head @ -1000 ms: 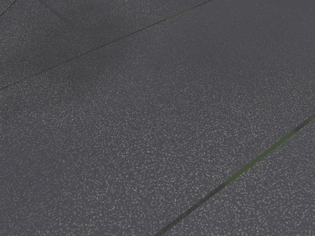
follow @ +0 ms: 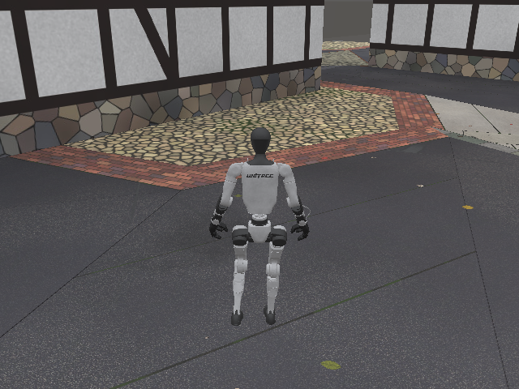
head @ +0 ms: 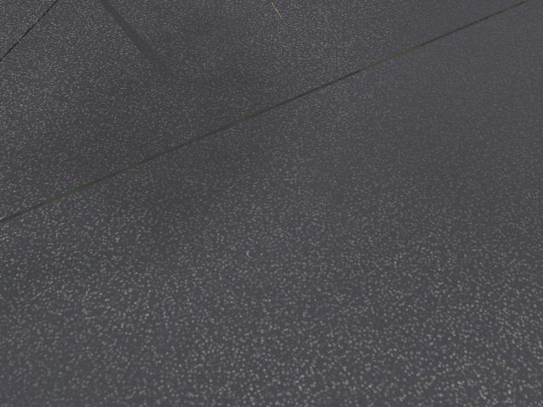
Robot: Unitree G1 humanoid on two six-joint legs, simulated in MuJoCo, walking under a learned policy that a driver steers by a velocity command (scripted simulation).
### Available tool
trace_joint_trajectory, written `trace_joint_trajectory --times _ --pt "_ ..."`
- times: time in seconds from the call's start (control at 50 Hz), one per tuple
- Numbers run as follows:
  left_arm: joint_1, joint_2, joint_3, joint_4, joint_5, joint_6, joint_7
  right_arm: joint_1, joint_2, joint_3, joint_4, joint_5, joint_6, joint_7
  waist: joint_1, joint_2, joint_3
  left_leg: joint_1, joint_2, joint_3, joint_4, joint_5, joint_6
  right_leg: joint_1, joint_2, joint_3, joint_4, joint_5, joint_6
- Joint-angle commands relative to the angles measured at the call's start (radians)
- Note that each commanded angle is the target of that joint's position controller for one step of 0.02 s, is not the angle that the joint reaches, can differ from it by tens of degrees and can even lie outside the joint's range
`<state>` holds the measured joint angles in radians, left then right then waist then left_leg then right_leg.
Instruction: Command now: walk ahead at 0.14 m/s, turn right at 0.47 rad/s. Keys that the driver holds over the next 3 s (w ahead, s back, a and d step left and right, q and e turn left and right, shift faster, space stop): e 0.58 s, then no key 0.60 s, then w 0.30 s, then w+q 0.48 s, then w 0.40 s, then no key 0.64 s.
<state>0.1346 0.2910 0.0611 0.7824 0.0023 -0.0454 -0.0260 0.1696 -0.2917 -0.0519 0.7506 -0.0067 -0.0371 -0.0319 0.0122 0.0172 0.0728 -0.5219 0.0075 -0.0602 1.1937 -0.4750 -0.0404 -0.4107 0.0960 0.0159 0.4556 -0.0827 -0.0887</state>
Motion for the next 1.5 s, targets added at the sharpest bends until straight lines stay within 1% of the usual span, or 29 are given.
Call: trace_joint_trajectory --times 0.02,0.16,0.24,0.28,0.3,0.32,0.36,0.4,0.5,0.66,0.68,0.7,0.72,0.74,0.76,0.8,0.9,1.02,1.06,1.08,1.12,1.18,1.24,1.36,1.42,1.44,1.46,1.48,1.5 --pt "-0.006 0.163 0.044 -0.076 0.006 0.004 0.016 0.11 -0.082 -0.026 -0.052 -0.006 0.012 -0.022 -0.047 -0.092 -0.179 0.012 0.022 -0.009 -0.141 0.045 -0.023 0.096 -0.261 0.276 -0.145 0.403 -0.203" --pt "-0.005 0.174 0.056 -0.108 -0.019 0.058 0.052 -0.002 -0.08 -0.025 -0.094 0.001 0.022 -0.022 -0.005 -0.14 -0.206 0.051 -0.016 -0.036 -0.405 0.221 -0.052 0.094 -0.204 0.341 -0.129 -0.032 -0.127" --pt "0.005 0.167 0.055 -0.125 -0.019 0.074 0.054 0.001 -0.094 -0.033 -0.104 0.009 -0.009 -0.005 -0.009 -0.179 -0.197 0.126 -0.042 -0.039 -0.616 0.204 -0.028 0.163 -0.205 0.434 -0.052 0.039 -0.104" --pt "0.004 0.131 0.043 -0.14 -0.026 0.081 0.058 0.067 -0.128 -0.047 -0.087 0.006 -0.023 0.001 -0.041 -0.155 -0.202 0.304 0.032 -0.063 -0.828 0.369 0.015 0.109 -0.146 0.416 0.044 -0.008 -0.037" --pt "0.059 0.067 0.026 -0.144 -0.012 0.081 0.055 0.06 -0.2 -0.062 -0.104 -0.014 -0.016 -0.008 0.002 0.048 -0.231 0.418 0.263 -0.246 -0.842 0.538 0.103 -0.003 -0.05 0.283 0.253 -0.315 0.023" --pt "0.047 0.1 0.036 -0.185 -0.014 0.068 0.051 0.056 -0.23 -0.07 -0.102 -0.055 -0.003 -0.003 0.018 0.296 -0.179 0.406 0.403 -0.474 -0.878 0.731 0.275 -0.205 0.063 0.115 0.441 -0.574 0.073" --pt "0.094 0.202 0.072 -0.14 -0.018 0.064 0.043 0.007 -0.133 -0.048 -0.133 -0.032 -0.001 -0.007 0.014 0.148 -0.18 0.403 0.365 -0.338 -0.834 0.761 0.288 -0.234 -0.025 0.126 0.723 -0.494 0.129" --pt "0.1 0.164 0.069 -0.123 -0.022 0.092 0.053 -0.035 -0.112 -0.043 -0.141 -0.008 0.008 -0.011 0.016 0.099 -0.146 0.398 0.273 -0.188 -0.813 0.724 0.222 -0.26 -0.048 0.1 0.787 -0.392 0.169" --pt "-0.002 0.085 0.042 -0.196 -0.029 0.1 0.038 0.011 -0.139 -0.058 -0.128 -0.012 0.033 -0.025 -0.04 0.17 -0.152 0.443 0.258 -0.058 -0.839 0.699 0.245 -0.214 -0.094 0.013 0.575 -0.311 0.199" --pt "0.076 0.085 0.05 -0.199 -0.017 0.103 0.006 -0.025 -0.174 -0.073 -0.108 0.037 0.036 0.001 0.003 0.171 -0.165 0.354 0.276 0.016 -0.74 0.592 0.196 0.15 -0.066 -0.092 0.026 -0.129 0.086" --pt "0.104 0.103 0.056 -0.19 -0.013 0.1 0.011 0.023 -0.138 -0.061 -0.084 0.036 0.031 0.005 0.007 0.112 -0.169 0.278 0.241 0.059 -0.671 0.507 0.133 0.274 -0.073 -0.051 -0.081 0.003 0.057" --pt "0.122 0.186 0.072 -0.203 -0.01 0.096 0.026 0.054 -0.069 -0.038 -0.093 -0.008 0.027 0.014 -0.024 -0.124 -0.208 0.095 0.15 0.157 -0.451 0.185 0.028 0.45 -0.281 0.22 -0.1 0.309 -0.004" --pt "0.1 0.231 0.071 -0.217 0.019 0.086 0.027 -0.002 -0.052 -0.027 -0.138 -0.027 0.026 0.01 -0.012 -0.317 -0.199 -0.086 0.047 0.131 -0.278 -0.194 -0.029 0.412 -0.493 0.428 -0.081 0.504 -0.208" --pt "0.118 0.178 0.057 -0.211 0.035 0.066 0.022 -0.053 -0.122 -0.047 -0.135 -0.007 0.03 0.001 0.047 -0.219 -0.225 -0.07 0.066 0.039 -0.144 -0.204 -0.035 0.35 -0.48 0.405 -0.103 0.415 -0.265" --pt "0.082 0.153 0.044 -0.196 0.034 0.051 0.021 -0.051 -0.136 -0.054 -0.123 0.009 0.037 -0.001 0.021 -0.196 -0.186 -0.066 0.071 0.02 -0.1 -0.147 -0.029 0.312 -0.417 0.322 -0.107 0.337 -0.219" --pt "-0.005 0.127 0.034 -0.192 0.005 0.044 0.028 -0.015 -0.135 -0.061 -0.085 0.001 0.053 -0.013 -0.011 -0.169 -0.146 -0.06 0.077 0.009 -0.115 -0.03 -0.037 0.277 -0.342 0.237 -0.109 0.262 -0.143" --pt "-0.035 0.081 0.016 -0.167 0.009 0.046 0.04 0.009 -0.062 -0.034 -0.063 0.006 0.051 -0.004 -0.021 -0.157 -0.162 0.097 0.065 0.031 -0.33 0.086 -0.049 0.245 -0.283 0.151 -0.093 0.277 -0.127" --pt "-0.026 0.065 0.001 -0.115 -0.003 0.052 0.033 0.044 -0.059 -0.021 -0.037 0.0 0.041 0.008 -0.042 -0.123 -0.125 0.339 0.04 0.055 -0.79 0.321 -0.009 0.18 -0.271 0.205 -0.079 0.058 -0.094" --pt "0.045 0.05 -0.004 -0.095 0.02 0.034 0.024 0.052 -0.154 -0.035 -0.039 -0.017 0.036 0.005 0.015 0.028 -0.137 0.451 0.141 -0.041 -0.762 0.587 0.04 0.109 -0.173 0.14 -0.038 -0.121 0.003" --pt "0.053 0.043 -0.002 -0.088 0.019 0.032 0.022 0.024 -0.149 -0.039 -0.021 -0.006 0.034 0.011 0.036 0.117 -0.128 0.35 0.128 -0.031 -0.75 0.407 0.076 0.159 -0.118 0.073 -0.047 -0.17 0.039" --pt "-0.026 0.066 0.004 -0.085 0.014 0.041 0.029 0.001 -0.078 -0.021 -0.026 -0.014 0.022 0.019 -0.007 0.072 -0.092 0.266 0.096 -0.018 -0.786 0.269 0.06 0.203 -0.116 0.063 -0.009 -0.15 0.053" --pt "-0.012 0.049 0.004 -0.068 0.012 0.058 0.038 0.015 -0.068 -0.013 -0.011 -0.012 0.005 0.017 -0.009 0.055 -0.078 0.271 0.078 0.001 -0.776 0.286 0.039 0.195 -0.126 0.077 -0.01 -0.099 0.04" --pt "0.02 0.058 0.013 -0.043 -0.002 0.059 0.042 0.057 -0.089 -0.019 0.004 0.004 0.012 0.004 -0.018 0.028 -0.048 0.238 0.056 0.003 -0.769 -0.091 0.08 0.116 -0.086 0.045 0.02 -0.477 0.019" --pt "0.029 0.006 0.01 -0.043 -0.025 -0.025 0.02 0.132 -0.139 -0.034 0.008 0.027 -0.022 0.004 -0.021 0.146 0.028 0.28 0.269 -0.337 -0.939 -0.308 0.241 -0.039 -0.072 -0.047 0.222 -0.368 0.012" --pt "0.167 0.036 0.023 0.015 -0.032 -0.043 0.009 0.009 -0.102 -0.02 -0.036 0.035 -0.019 0.016 0.066 0.114 0.03 0.129 0.188 -0.197 -0.855 -0.093 0.182 0.222 -0.092 -0.01 0.038 -0.313 -0.033" --pt "0.256 0.09 0.04 0.05 -0.029 -0.049 0.011 -0.043 -0.053 -0.005 -0.068 0.032 -0.028 0.018 0.091 -0.017 0.015 0.028 0.077 -0.041 -0.652 0.067 0.111 0.338 -0.17 0.161 -0.052 -0.354 -0.071" --pt "0.363 0.192 0.069 0.074 -0.028 -0.051 0.005 -0.067 -0.037 -0.002 -0.106 0.028 -0.051 0.015 0.112 -0.255 -0.022 -0.151 -0.036 0.103 -0.339 0.141 0.044 0.518 -0.337 0.48 -0.175 -0.286 -0.165" --pt "0.393 0.175 0.061 0.066 -0.012 -0.056 0.002 -0.075 -0.078 -0.013 -0.114 0.033 -0.068 0.012 0.128 -0.266 -0.026 -0.325 -0.04 0.026 -0.123 -0.08 0.04 0.607 -0.449 0.657 -0.219 -0.125 -0.247" --pt "0.374 0.135 0.047 0.062 -0.003 -0.061 0.005 -0.037 -0.089 -0.019 -0.1 0.051 -0.074 0.018 0.092 -0.161 -0.023 -0.409 0.004 -0.027 -0.002 -0.08 0.066 0.649 -0.463 0.598 -0.182 -0.071 -0.24"
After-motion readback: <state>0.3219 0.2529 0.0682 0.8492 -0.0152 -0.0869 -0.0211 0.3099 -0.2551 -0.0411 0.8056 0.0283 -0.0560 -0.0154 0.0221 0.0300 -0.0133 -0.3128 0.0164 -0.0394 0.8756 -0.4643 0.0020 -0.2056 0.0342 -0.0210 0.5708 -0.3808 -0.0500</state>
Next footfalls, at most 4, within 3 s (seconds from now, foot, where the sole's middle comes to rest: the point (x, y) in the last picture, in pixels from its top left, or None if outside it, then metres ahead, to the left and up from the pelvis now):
0.28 left None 0.18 0.15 -0.77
0.68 right None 0.07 -0.10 -0.77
1.04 left None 0.17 0.12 -0.77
1.86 left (304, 371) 0.50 -0.03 -0.77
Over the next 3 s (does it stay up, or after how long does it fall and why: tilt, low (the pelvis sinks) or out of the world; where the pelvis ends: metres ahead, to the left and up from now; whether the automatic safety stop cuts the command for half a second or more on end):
stays up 0.76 -0.17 0.00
